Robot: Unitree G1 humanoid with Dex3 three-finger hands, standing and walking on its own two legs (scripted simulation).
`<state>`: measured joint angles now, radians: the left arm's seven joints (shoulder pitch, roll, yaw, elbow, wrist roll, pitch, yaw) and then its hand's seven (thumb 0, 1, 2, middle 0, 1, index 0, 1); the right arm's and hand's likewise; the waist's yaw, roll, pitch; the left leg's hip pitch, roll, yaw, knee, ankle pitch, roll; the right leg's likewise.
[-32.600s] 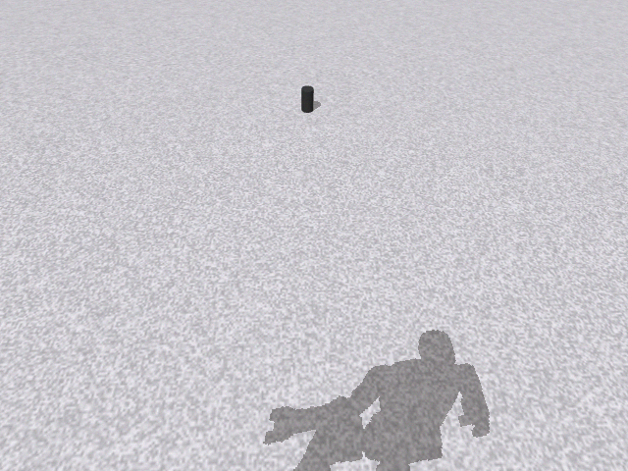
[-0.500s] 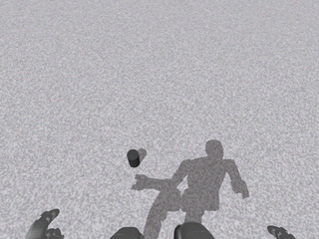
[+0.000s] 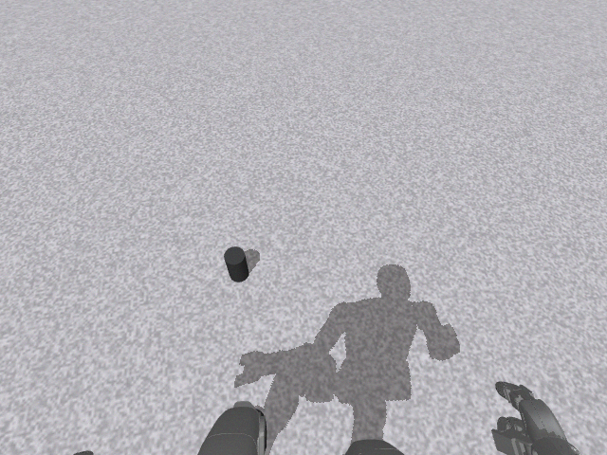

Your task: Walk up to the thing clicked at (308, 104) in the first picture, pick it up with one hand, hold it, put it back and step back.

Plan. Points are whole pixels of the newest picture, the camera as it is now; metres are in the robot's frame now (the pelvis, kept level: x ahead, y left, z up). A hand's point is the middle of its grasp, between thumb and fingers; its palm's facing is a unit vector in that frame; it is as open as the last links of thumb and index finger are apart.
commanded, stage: step back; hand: left
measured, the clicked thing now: (236, 264) +0.72 +0.22 -0.68
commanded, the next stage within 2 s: stand in 1.82 s
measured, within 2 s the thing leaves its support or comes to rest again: neither
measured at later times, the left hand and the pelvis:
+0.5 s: hand out of the picture -0.06 +0.25 -0.14, palm faces +0.06 -0.93 -0.36, open 7.4 cm; pelvis -0.17 -0.02 +0.01, yaw +4 degrees
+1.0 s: hand out of the picture -0.27 +0.23 -0.13, palm faces +0.13 -0.90 -0.41, open 7.4 cm; pelvis -0.30 -0.06 +0.01, yaw +7 degrees
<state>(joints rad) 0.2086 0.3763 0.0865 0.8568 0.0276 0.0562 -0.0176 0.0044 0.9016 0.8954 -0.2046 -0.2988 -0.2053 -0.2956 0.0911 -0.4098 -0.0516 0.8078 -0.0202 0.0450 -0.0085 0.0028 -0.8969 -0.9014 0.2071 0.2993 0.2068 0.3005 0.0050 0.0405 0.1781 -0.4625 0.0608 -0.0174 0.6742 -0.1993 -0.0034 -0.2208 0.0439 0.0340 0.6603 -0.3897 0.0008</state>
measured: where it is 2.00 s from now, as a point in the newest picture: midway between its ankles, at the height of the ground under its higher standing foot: outside the picture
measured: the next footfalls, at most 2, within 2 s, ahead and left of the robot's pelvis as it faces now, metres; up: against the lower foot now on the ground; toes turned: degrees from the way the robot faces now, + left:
left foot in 0.28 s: -0.07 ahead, +0.10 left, +0.00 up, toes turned +3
right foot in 0.64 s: -0.22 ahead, -0.18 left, +0.00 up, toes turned +5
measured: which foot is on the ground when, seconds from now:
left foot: down 0.00-0.00, up 0.02-0.26, down 0.28-0.66, up 0.68-0.92, down 0.94-1.00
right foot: down 0.00-0.30, up 0.32-0.62, down 0.64-1.00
